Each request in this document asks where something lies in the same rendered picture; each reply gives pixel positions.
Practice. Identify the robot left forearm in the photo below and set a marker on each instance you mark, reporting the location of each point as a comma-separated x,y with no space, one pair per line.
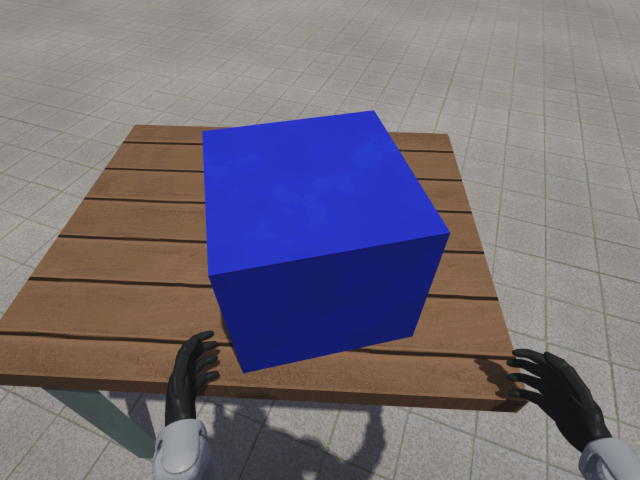
183,452

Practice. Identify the robot right forearm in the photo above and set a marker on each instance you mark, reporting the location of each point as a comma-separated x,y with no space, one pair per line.
609,459

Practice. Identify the table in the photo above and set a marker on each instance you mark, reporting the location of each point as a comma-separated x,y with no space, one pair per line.
126,283

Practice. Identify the robot left hand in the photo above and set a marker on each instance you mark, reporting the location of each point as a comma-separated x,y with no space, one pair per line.
183,386

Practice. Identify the carton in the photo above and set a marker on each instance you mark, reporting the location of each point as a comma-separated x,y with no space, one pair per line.
320,239

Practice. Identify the robot right hand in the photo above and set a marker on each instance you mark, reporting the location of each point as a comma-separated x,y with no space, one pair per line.
566,399

